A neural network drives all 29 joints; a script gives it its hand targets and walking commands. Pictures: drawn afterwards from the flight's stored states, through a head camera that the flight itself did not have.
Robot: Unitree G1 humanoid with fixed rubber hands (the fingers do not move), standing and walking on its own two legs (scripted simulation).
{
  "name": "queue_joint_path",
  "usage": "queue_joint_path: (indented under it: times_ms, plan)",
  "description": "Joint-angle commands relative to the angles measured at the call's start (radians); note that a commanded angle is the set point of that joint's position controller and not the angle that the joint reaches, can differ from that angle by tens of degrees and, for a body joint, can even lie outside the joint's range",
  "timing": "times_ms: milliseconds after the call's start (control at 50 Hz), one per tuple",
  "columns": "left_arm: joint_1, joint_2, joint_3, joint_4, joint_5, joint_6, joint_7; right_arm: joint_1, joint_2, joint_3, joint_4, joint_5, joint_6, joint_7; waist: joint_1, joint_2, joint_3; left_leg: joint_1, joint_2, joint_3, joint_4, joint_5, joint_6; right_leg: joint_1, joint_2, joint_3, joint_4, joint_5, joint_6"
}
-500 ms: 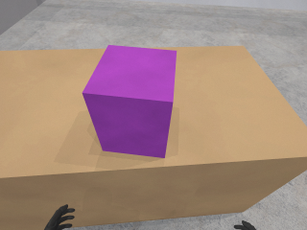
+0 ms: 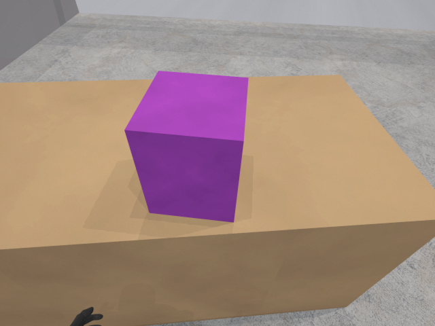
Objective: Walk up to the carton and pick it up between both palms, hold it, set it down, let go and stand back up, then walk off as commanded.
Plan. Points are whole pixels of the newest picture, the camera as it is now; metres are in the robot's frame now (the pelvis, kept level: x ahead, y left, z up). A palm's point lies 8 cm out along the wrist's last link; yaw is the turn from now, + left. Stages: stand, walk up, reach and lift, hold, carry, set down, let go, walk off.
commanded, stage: walk off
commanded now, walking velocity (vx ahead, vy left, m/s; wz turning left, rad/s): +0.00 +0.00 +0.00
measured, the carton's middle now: (196, 148) +0.47 +0.03 +0.07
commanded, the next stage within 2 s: none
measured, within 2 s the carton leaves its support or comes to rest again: neither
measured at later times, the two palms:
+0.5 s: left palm out of the picture -0.03 +0.21 -0.10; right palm out of the picture -0.07 -0.36 -0.18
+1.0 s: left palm out of the picture -0.15 +0.07 -0.09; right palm out of the picture -0.23 -0.52 -0.22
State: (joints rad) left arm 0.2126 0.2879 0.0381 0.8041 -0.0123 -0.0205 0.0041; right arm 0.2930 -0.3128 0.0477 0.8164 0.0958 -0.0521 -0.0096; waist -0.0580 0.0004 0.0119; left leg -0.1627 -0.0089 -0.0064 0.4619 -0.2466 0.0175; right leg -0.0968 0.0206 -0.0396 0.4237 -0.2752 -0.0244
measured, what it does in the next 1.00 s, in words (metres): walks backwards: right foot, then left foot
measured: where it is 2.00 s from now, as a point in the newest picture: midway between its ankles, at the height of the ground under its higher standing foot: outside the picture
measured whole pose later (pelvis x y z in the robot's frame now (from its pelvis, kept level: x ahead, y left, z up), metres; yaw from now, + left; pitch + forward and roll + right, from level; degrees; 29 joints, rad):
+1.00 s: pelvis -0.29 -0.22 -0.06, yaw -3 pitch -7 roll +6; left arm 0.16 0.28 0.07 0.76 -0.01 0.03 0.05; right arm 0.20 -0.46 0.01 0.78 0.08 0.07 -0.06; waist -0.07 0.12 0.25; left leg -0.47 -0.14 -0.14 1.15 -0.56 -0.04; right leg -0.32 0.04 0.19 1.03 -0.57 -0.01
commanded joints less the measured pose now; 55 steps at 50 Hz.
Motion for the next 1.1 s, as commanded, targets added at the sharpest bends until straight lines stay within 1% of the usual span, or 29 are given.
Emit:
queue_joint_path:
  times_ms: [0, 20, 80, 140, 180, 320, 340, 380, 400, 440, 500, 580, 600, 620, 640, 660, 680, 700, 720, 740, 760, 780, 800, 820, 840, 860, 900, 960, 1080]
  plan:
    - [-0.048, 0.254, 0.065, -0.021, 0.041, -0.032, -0.007, -0.096, -0.241, -0.080, -0.004, -0.147, -0.013, -0.011, 0.057, 0.123, 0.032, -0.058, 0.119, -0.146, -0.117, 0.163, 0.039, -0.011, -0.131, 0.146, -0.099, 0.140, -0.030]
    - [-0.031, 0.323, 0.072, -0.053, 0.024, -0.010, 0.011, -0.063, -0.289, -0.126, -0.041, -0.132, 0.026, -0.006, 0.046, 0.083, 0.144, -0.152, 0.112, -0.112, -0.008, 0.471, 0.074, -0.103, -0.133, 0.123, 0.046, 0.416, -0.032]
    - [0.001, 0.302, 0.079, -0.068, 0.022, 0.004, 0.019, -0.001, -0.294, -0.143, -0.041, -0.125, 0.048, -0.006, 0.017, 0.165, 0.041, -0.032, 0.166, -0.132, 0.014, 0.641, 0.158, -0.160, -0.074, 0.102, 0.254, 0.434, -0.032]
    - [0.010, 0.274, 0.093, -0.084, 0.034, 0.029, 0.014, -0.001, -0.328, -0.157, -0.073, -0.126, 0.054, -0.009, 0.007, 0.230, -0.003, 0.011, 0.350, -0.292, -0.060, 0.867, 0.313, -0.273, 0.044, 0.058, 0.530, -0.269, 0.008]
    - [0.029, 0.291, 0.106, -0.090, 0.029, 0.043, 0.010, -0.052, -0.333, -0.158, -0.113, -0.131, 0.058, -0.020, 0.034, 0.236, 0.042, -0.144, 0.357, -0.276, -0.094, 0.669, 0.335, -0.250, 0.036, 0.119, 0.655, -0.288, 0.002]
    - [0.133, 0.288, 0.116, -0.087, 0.026, 0.044, 0.011, -0.162, -0.302, -0.156, -0.164, -0.136, 0.079, -0.027, 0.108, 0.223, 0.001, -0.178, 0.307, -0.228, 0.101, 0.514, 0.264, -0.151, -0.053, 0.243, 0.337, -0.147, 0.004]
    - [0.183, 0.292, 0.115, -0.052, 0.027, 0.031, 0.011, -0.188, -0.285, -0.153, -0.152, -0.130, 0.084, -0.024, 0.153, 0.144, -0.011, -0.233, 0.213, -0.178, 0.215, 0.403, 0.183, -0.052, -0.091, 0.276, 0.115, -0.052, 0.002]
    - [0.114, 0.354, 0.128, -0.076, 0.036, 0.028, 0.023, -0.073, -0.219, -0.132, -0.128, -0.107, 0.111, -0.026, 0.095, -0.145, 0.012, -0.353, -0.103, -0.113, 0.467, -0.316, 0.048, -0.034, -0.294, 0.542, -0.090, 0.406, 0.025]
    - [0.039, 0.366, 0.134, -0.101, 0.036, 0.032, 0.024, 0.001, -0.242, -0.144, -0.095, -0.099, 0.121, -0.036, 0.051, -0.107, 0.010, -0.314, -0.140, -0.213, 0.632, -0.366, 0.039, -0.133, -0.307, 0.558, -0.085, 0.449, 0.007]
    - [-0.050, 0.363, 0.137, -0.120, 0.035, 0.039, 0.033, 0.001, -0.277, -0.146, -0.055, -0.112, 0.139, -0.036, 0.054, -0.071, 0.063, -0.326, -0.143, -0.241, 0.701, -0.293, 0.022, -0.246, -0.296, 0.512, -0.176, 0.065, 0.028]
    - [-0.107, 0.323, 0.131, -0.107, 0.029, 0.032, 0.047, 0.048, -0.281, -0.150, -0.006, -0.097, 0.148, -0.034, 0.026, -0.095, 0.162, -0.388, -0.141, -0.257, 0.701, -0.165, -0.006, -0.227, -0.200, 0.449, -0.209, -0.102, 0.189]
    - [-0.280, 0.340, 0.168, -0.197, 0.014, 0.051, 0.047, 0.448, -0.342, -0.205, 0.093, -0.118, 0.137, -0.026, -0.137, -0.369, 0.072, 0.043, -0.218, -0.054, 0.379, -0.287, -0.012, -0.294, -0.048, 0.159, -0.323, 0.441, 0.564]
    - [-0.382, 0.347, 0.179, -0.231, 0.021, 0.062, 0.041, 0.601, -0.361, -0.225, 0.130, -0.120, 0.137, -0.034, -0.230, -0.336, -0.018, 0.168, -0.178, -0.003, 0.341, -0.245, 0.049, -0.308, -0.028, 0.117, -0.163, 0.554, 0.554]
    - [-0.404, 0.338, 0.175, -0.227, 0.027, 0.065, 0.037, 0.630, -0.357, -0.219, 0.117, -0.128, 0.123, -0.040, -0.269, -0.168, -0.106, 0.136, -0.075, -0.035, 0.195, -0.174, 0.147, -0.199, 0.018, 0.073, 0.186, 0.561, 0.554]
    - [-0.309, 0.328, 0.178, -0.233, 0.021, 0.074, 0.040, 0.483, -0.336, -0.197, 0.041, -0.130, 0.108, -0.050, -0.226, 0.114, -0.104, -0.057, 0.095, -0.190, 0.061, -0.018, 0.252, -0.107, 0.022, 0.160, 0.686, 0.284, 0.418]
    - [-0.227, 0.291, 0.166, -0.224, 0.008, 0.096, 0.044, 0.231, -0.327, -0.181, -0.043, -0.134, 0.091, -0.062, -0.152, 0.436, -0.024, -0.317, 0.358, -0.495, -0.021, 0.108, 0.341, -0.153, 0.028, 0.329, 1.200, -0.423, 0.203]
    - [-0.109, 0.267, 0.146, -0.217, 0.000, 0.099, 0.051, -0.093, -0.338, -0.168, -0.145, -0.168, 0.073, -0.066, 0.013, 0.360, 0.090, -0.579, 0.439, -0.733, -0.047, 0.086, 0.355, -0.170, 0.017, 0.487, 1.330, -0.470, 0.090]
    - [0.038, 0.284, 0.136, -0.206, -0.009, 0.096, 0.052, -0.298, -0.343, -0.154, -0.201, -0.192, 0.073, -0.066, 0.150, 0.286, 0.098, -0.655, 0.438, -0.726, -0.048, 0.133, 0.305, -0.141, -0.012, 0.549, 1.272, -0.428, 0.007]
    - [0.130, 0.307, 0.133, -0.183, -0.009, 0.086, 0.045, -0.364, -0.317, -0.127, -0.222, -0.196, 0.074, -0.065, 0.208, 0.193, 0.019, -0.428, 0.330, -0.541, 0.037, 0.284, 0.243, -0.256, -0.033, 0.508, 1.096, -0.464, -0.029]
    - [0.130, 0.288, 0.123, -0.168, -0.007, 0.081, 0.038, -0.370, -0.286, -0.119, -0.197, -0.189, 0.066, -0.078, 0.201, 0.112, 0.010, -0.272, 0.289, -0.394, 0.121, 0.461, 0.234, -0.368, -0.023, 0.453, 1.020, -0.473, -0.035]
    - [0.061, 0.282, 0.112, -0.153, -0.009, 0.083, 0.034, -0.281, -0.331, -0.133, -0.167, -0.167, 0.072, -0.085, 0.150, 0.142, 0.096, -0.345, 0.312, -0.397, 0.197, 0.527, 0.268, -0.308, -0.035, 0.412, 0.842, -0.429, -0.023]
    - [0.042, 0.273, 0.105, -0.133, -0.011, 0.053, 0.034, -0.230, -0.346, -0.150, -0.146, -0.149, 0.075, -0.075, 0.139, 0.180, 0.110, -0.268, 0.260, -0.364, 0.332, 0.594, 0.213, -0.308, -0.072, 0.423, 0.537, -0.440, -0.015]
    - [0.133, 0.294, 0.116, -0.074, -0.004, 0.018, 0.038, -0.229, -0.339, -0.155, -0.152, -0.134, 0.082, -0.065, 0.205, 0.039, 0.103, -0.342, 0.133, -0.271, 0.584, 0.462, 0.084, -0.129, -0.122, 0.444, 0.090, -0.238, 0.001]
    - [0.105, 0.361, 0.133, -0.062, 0.010, 0.004, 0.046, -0.141, -0.282, -0.140, -0.149, -0.128, 0.094, -0.056, 0.185, -0.224, 0.115, -0.498, -0.058, -0.180, 0.702, -0.072, -0.002, 0.006, -0.110, 0.476, 0.012, 0.355, 0.065]
    - [0.091, 0.368, 0.136, -0.054, 0.021, 0.011, 0.055, -0.039, -0.242, -0.135, -0.117, -0.124, 0.105, -0.053, 0.124, -0.330, 0.030, -0.567, -0.134, -0.170, 0.775, -0.415, -0.002, 0.052, -0.127, 0.489, 0.159, 0.706, 0.116]
    - [0.061, 0.380, 0.147, -0.072, 0.013, 0.023, 0.056, 0.052, -0.242, -0.137, -0.090, -0.125, 0.113, -0.048, 0.069, -0.308, -0.054, -0.523, -0.121, -0.237, 0.823, -0.434, 0.028, 0.050, -0.193, 0.556, 0.213, 0.909, 0.091]
    - [0.016, 0.399, 0.153, -0.125, 0.014, 0.034, 0.074, -0.073, -0.257, -0.147, -0.106, -0.132, 0.115, -0.050, 0.123, -0.293, -0.024, -0.556, -0.147, -0.293, 0.874, -0.407, -0.010, -0.023, -0.266, 0.639, 0.039, 0.705, 0.102]
    - [-0.074, 0.389, 0.130, -0.112, 0.030, 0.023, 0.088, -0.130, -0.321, -0.156, -0.061, -0.108, 0.129, -0.044, 0.100, -0.251, 0.132, -0.525, -0.169, -0.339, 0.842, -0.252, -0.018, -0.145, -0.198, 0.605, -0.015, 0.275, 0.172]
    - [-0.078, 0.325, 0.138, -0.124, 0.016, 0.014, 0.095, -0.006, -0.304, -0.161, -0.057, -0.137, 0.144, -0.019, 0.047, -0.169, 0.067, -0.491, -0.173, -0.307, 0.808, -0.136, -0.032, -0.002, -0.193, 0.496, 0.026, 0.260, 0.135]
